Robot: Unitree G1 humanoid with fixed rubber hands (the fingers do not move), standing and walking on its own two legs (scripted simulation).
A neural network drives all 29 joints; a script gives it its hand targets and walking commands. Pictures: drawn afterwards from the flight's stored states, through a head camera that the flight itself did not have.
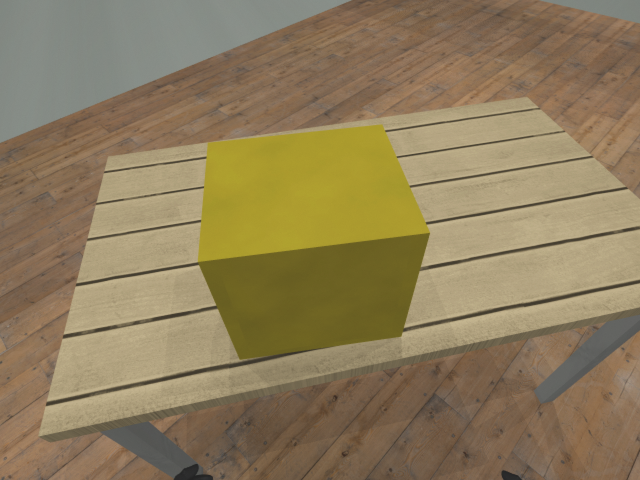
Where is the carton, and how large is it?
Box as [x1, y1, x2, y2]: [198, 124, 429, 359]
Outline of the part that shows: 381,124 208,143 198,263 240,359 395,337 401,335 429,231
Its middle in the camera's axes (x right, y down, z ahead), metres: -0.01 +0.01 +0.60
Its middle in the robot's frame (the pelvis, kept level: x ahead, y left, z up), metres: +0.45 +0.05 +0.01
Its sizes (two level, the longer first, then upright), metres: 0.262 0.224 0.253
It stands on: a table, 0.65 m high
